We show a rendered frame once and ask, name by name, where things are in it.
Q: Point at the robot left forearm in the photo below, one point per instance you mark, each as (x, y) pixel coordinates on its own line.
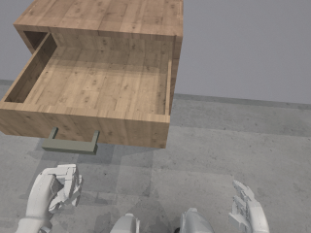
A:
(33, 224)

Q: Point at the robot right thigh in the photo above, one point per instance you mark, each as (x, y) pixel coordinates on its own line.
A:
(194, 222)

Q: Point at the drawer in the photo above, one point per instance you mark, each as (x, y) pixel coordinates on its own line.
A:
(81, 83)

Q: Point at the robot left thigh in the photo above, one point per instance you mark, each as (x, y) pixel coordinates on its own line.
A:
(127, 224)

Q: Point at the handle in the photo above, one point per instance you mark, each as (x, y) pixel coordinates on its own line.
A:
(69, 146)

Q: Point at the robot thigh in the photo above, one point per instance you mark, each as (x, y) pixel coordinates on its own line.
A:
(194, 222)
(127, 224)

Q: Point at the robot right hand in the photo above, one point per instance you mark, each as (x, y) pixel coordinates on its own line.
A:
(252, 218)

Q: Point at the robot left hand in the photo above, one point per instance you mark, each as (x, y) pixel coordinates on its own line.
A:
(63, 181)

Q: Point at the cabinet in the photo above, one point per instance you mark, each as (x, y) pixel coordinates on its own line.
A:
(155, 20)

